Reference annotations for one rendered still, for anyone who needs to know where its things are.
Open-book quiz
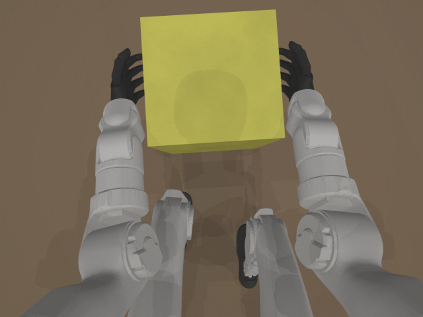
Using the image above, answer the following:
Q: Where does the robot right upper arm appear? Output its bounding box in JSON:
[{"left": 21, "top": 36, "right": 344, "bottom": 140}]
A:
[{"left": 295, "top": 209, "right": 423, "bottom": 317}]

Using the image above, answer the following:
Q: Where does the left robot thigh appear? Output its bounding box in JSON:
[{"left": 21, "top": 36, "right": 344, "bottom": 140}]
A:
[{"left": 128, "top": 197, "right": 194, "bottom": 317}]

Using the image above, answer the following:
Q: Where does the right robot forearm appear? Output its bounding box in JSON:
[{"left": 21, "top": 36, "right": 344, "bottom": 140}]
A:
[{"left": 286, "top": 89, "right": 383, "bottom": 243}]

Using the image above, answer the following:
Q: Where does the robot left upper arm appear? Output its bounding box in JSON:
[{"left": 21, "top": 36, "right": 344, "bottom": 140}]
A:
[{"left": 19, "top": 220, "right": 163, "bottom": 317}]

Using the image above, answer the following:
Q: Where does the robot right hand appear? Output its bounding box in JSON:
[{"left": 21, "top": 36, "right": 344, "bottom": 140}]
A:
[{"left": 279, "top": 41, "right": 314, "bottom": 102}]

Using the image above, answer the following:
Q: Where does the left robot forearm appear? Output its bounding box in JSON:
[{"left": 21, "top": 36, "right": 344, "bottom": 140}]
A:
[{"left": 79, "top": 98, "right": 149, "bottom": 271}]

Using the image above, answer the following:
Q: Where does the robot left hand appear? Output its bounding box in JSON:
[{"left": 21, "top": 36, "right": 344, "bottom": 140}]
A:
[{"left": 110, "top": 48, "right": 145, "bottom": 104}]

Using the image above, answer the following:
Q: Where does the robot right foot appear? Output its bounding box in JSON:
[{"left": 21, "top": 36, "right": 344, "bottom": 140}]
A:
[{"left": 237, "top": 224, "right": 258, "bottom": 289}]

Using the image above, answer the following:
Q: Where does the carton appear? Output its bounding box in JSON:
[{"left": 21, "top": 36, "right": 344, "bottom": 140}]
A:
[{"left": 140, "top": 9, "right": 285, "bottom": 154}]

